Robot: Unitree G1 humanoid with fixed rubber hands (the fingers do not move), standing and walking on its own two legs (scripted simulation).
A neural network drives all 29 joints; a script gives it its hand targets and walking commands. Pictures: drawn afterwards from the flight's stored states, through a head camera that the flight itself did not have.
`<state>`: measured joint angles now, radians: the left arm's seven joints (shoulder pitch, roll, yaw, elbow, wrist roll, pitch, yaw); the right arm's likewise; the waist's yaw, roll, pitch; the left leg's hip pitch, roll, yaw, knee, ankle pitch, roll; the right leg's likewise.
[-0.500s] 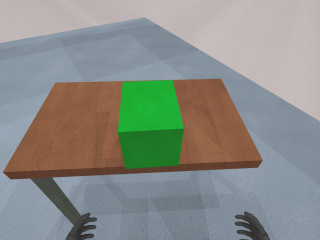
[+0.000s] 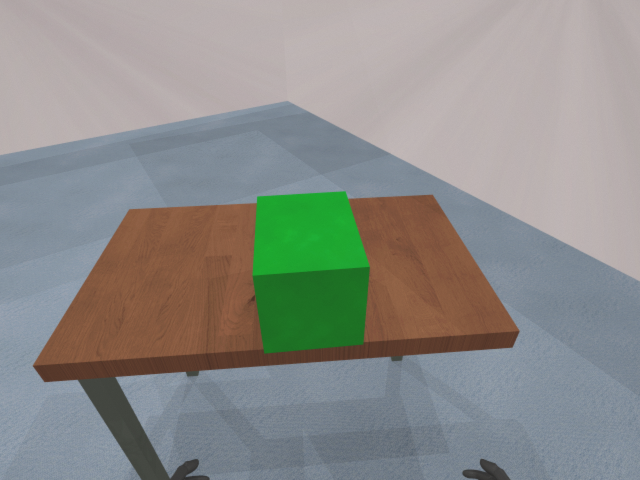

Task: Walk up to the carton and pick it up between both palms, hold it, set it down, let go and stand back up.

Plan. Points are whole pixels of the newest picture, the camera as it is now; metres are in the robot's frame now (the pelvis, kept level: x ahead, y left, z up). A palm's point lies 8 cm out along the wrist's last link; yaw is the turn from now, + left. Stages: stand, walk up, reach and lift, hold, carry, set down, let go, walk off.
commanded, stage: stand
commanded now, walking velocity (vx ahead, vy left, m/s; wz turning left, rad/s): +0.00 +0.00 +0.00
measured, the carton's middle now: (307, 266) +0.53 +0.04 +0.01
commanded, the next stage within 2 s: none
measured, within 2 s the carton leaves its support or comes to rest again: neither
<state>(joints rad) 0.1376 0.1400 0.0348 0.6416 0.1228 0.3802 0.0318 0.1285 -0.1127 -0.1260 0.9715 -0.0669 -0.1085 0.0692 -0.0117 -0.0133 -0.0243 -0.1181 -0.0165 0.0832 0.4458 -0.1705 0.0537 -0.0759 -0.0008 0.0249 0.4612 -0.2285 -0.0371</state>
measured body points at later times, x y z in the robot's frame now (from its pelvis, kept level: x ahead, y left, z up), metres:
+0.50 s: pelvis +0.03 -0.01 +0.00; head +0.01 +0.00 +0.45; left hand -0.03 +0.20 -0.16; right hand +0.03 -0.24 -0.15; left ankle +0.07 +0.08 -0.74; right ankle +0.03 -0.13 -0.74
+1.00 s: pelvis +0.05 -0.02 +0.00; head +0.04 -0.02 +0.45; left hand -0.02 +0.16 -0.16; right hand +0.04 -0.23 -0.16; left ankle +0.07 +0.08 -0.74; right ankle +0.03 -0.13 -0.74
